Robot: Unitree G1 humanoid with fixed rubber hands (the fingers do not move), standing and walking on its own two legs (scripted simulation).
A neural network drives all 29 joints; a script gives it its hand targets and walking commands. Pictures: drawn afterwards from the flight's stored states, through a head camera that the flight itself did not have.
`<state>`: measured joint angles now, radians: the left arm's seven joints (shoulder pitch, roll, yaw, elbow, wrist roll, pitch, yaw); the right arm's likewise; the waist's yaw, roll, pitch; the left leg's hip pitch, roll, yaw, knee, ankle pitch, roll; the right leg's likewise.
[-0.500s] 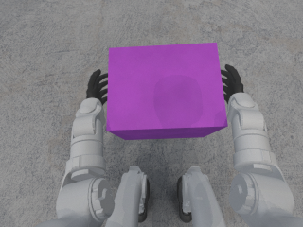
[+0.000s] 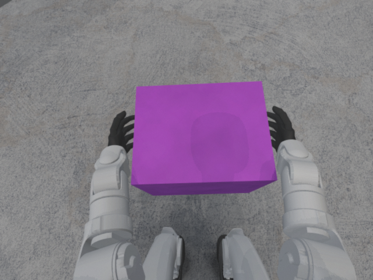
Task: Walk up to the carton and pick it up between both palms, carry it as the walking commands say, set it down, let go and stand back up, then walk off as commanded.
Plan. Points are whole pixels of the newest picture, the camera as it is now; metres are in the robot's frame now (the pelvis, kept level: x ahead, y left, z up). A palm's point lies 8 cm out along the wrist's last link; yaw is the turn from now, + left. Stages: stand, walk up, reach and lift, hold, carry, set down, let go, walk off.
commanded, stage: reach and lift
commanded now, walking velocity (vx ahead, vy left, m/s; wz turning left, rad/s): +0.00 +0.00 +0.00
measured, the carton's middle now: (199, 146) +0.42 +0.01 -0.12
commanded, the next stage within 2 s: none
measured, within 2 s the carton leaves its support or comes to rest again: neither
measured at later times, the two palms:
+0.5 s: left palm (103, 144) +0.37 +0.19 +0.03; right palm (299, 139) +0.38 -0.17 +0.02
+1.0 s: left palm (83, 139) +0.35 +0.19 +0.11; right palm (324, 132) +0.37 -0.17 +0.10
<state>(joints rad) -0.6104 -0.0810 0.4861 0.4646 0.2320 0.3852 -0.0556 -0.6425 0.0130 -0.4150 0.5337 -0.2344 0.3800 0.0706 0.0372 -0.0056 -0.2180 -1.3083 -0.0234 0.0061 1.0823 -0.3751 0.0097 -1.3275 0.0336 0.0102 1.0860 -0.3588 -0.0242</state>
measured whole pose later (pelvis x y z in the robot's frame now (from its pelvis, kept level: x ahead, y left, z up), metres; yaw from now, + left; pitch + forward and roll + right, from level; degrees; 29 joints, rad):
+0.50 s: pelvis +0.01 +0.00 +0.06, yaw +0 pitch +23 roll +1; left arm -0.49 -0.12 0.48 0.41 0.29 0.41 -0.09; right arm -0.52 0.06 -0.41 0.46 -0.30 0.41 0.10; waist 0.03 0.01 -0.12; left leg -0.90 -0.03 0.00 0.77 -0.27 0.01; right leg -0.92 0.02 0.02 0.79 -0.27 -0.02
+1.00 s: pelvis +0.03 +0.00 +0.10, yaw +0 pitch +9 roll +0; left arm -0.38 -0.13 0.44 0.39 0.31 0.48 -0.10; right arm -0.39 0.08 -0.38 0.42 -0.31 0.48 0.10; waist 0.04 0.01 -0.08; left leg -0.45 -0.02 -0.01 0.49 -0.20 0.01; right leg -0.47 0.03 0.02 0.50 -0.19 -0.03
